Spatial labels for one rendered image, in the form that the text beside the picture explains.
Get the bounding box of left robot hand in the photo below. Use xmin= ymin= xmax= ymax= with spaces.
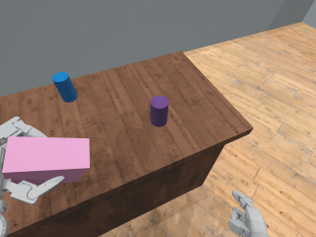
xmin=0 ymin=117 xmax=65 ymax=205

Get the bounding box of right robot hand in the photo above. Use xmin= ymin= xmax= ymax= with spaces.
xmin=228 ymin=190 xmax=269 ymax=237

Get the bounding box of sponge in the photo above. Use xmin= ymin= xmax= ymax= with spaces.
xmin=2 ymin=136 xmax=90 ymax=185

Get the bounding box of table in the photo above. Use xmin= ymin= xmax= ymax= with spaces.
xmin=0 ymin=51 xmax=253 ymax=237

